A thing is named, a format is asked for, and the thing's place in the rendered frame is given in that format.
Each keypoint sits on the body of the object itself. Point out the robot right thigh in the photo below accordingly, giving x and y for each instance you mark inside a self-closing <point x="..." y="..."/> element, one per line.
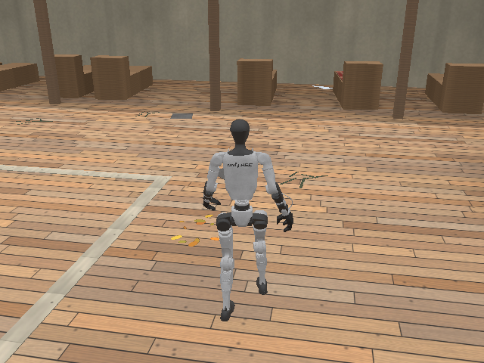
<point x="260" y="221"/>

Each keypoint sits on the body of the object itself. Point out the robot thigh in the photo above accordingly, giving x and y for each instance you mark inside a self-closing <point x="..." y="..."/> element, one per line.
<point x="225" y="230"/>
<point x="260" y="221"/>

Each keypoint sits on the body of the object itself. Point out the left robot hand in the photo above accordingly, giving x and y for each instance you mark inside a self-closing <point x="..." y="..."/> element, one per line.
<point x="208" y="206"/>

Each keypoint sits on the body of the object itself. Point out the left robot upper arm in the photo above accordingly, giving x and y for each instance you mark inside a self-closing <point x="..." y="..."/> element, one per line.
<point x="213" y="172"/>

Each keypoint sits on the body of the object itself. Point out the right robot upper arm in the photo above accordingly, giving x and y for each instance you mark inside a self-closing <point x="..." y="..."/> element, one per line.
<point x="268" y="171"/>

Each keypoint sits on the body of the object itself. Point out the robot right forearm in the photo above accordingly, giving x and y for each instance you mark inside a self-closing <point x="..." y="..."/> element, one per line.
<point x="280" y="201"/>

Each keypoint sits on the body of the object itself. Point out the robot left thigh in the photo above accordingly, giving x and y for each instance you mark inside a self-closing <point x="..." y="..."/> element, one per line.
<point x="225" y="230"/>

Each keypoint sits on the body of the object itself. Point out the robot left forearm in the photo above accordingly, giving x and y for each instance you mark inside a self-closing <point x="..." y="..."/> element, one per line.
<point x="207" y="195"/>

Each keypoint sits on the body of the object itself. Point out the right robot hand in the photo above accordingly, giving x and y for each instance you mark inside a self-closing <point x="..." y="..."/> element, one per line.
<point x="288" y="221"/>

